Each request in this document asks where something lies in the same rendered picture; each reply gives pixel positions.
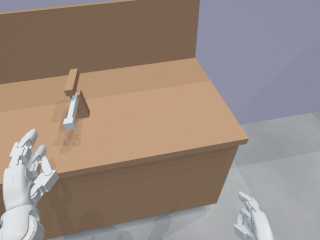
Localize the robot left hand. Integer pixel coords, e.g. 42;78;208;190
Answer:
2;129;59;212

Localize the counter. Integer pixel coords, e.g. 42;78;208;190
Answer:
0;0;249;240

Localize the tap lever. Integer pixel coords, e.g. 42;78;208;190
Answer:
63;92;79;130

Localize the left robot forearm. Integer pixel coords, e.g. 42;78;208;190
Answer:
0;204;45;240

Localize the robot right hand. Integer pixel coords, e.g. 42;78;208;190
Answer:
234;191;275;240

